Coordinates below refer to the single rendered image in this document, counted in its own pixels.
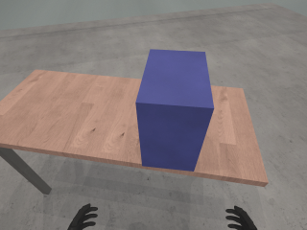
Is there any carton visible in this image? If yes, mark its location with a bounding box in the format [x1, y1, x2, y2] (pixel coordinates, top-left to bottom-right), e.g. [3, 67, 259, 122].
[135, 49, 214, 172]

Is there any table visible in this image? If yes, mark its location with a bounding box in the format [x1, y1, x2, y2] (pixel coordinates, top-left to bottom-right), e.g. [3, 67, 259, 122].
[0, 69, 269, 195]

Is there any robot left hand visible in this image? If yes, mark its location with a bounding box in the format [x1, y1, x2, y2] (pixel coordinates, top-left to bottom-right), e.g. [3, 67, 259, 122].
[67, 203, 98, 230]

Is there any robot right hand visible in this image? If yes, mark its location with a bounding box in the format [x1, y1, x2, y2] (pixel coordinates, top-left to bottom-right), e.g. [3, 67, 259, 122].
[225, 205, 258, 230]

